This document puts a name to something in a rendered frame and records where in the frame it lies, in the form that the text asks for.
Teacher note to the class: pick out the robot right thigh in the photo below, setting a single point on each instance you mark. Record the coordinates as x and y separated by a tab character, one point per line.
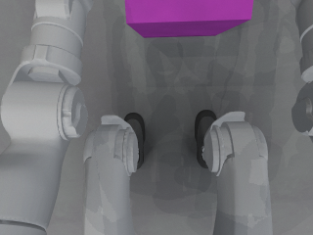
243	191

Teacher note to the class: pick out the robot right forearm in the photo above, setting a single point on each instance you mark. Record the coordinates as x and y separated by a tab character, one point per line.
304	23

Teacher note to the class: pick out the right robot upper arm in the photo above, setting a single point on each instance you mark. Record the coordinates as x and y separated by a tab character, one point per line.
302	111

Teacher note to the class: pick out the robot left foot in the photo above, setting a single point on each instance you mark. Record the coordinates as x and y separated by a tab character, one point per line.
138	125

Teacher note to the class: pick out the robot left forearm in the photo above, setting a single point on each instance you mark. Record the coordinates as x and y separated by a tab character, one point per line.
54	50

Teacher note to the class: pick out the left robot upper arm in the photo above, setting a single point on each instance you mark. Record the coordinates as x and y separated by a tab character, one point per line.
41	118

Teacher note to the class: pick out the carton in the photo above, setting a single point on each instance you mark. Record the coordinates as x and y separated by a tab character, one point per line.
186	18

